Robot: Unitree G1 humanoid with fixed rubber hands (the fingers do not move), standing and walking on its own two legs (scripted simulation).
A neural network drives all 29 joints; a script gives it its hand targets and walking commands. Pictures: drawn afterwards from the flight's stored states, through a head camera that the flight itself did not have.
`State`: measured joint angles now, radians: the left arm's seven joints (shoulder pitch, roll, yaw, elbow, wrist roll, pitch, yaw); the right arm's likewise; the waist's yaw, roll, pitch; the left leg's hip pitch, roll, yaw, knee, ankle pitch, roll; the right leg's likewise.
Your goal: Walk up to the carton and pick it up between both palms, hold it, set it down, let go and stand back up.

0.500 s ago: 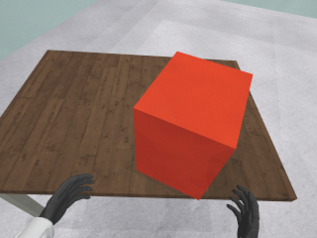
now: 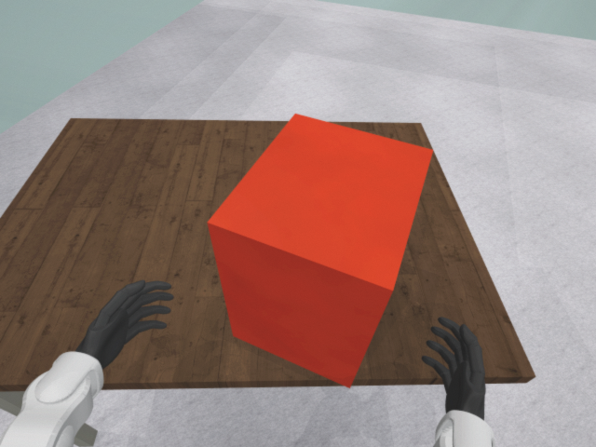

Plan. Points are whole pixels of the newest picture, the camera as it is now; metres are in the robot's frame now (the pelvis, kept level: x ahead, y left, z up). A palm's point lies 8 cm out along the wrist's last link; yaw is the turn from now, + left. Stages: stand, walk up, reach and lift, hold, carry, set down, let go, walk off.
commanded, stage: reach and lift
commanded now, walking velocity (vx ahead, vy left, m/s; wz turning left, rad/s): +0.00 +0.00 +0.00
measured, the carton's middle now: (322, 252) +0.41 +0.00 +0.01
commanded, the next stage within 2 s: none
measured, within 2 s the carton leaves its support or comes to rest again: neither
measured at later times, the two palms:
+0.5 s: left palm (129, 265) +0.32 +0.26 +0.08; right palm (478, 337) +0.25 -0.17 +0.07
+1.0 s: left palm (138, 201) +0.38 +0.25 +0.14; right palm (487, 280) +0.30 -0.18 +0.12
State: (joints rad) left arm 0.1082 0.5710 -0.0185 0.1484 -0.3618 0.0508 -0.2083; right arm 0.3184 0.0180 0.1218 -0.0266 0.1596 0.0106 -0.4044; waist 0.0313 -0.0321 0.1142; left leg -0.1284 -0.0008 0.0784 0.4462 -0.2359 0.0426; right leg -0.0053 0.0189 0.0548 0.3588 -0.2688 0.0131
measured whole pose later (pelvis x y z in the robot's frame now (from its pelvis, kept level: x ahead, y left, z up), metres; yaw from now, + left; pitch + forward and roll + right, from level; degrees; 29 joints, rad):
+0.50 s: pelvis +0.00 +0.00 +0.00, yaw -1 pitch -3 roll -1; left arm -0.19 0.58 0.03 0.20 -0.34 0.31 -0.21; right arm 0.04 -0.06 0.08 -0.11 0.28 0.34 -0.41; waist -0.02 -0.06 0.09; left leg -0.13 0.00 0.10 0.38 -0.20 0.05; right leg -0.02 0.02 0.08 0.32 -0.23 0.02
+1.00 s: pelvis -0.02 +0.02 +0.00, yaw -1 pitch -1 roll -2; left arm -0.54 0.59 0.01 0.35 -0.35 0.47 -0.18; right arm -0.32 -0.11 -0.04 0.07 0.33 0.48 -0.36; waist -0.08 -0.06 0.05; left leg -0.21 -0.01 0.10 0.39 -0.17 0.07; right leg -0.09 0.01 0.07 0.29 -0.19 0.03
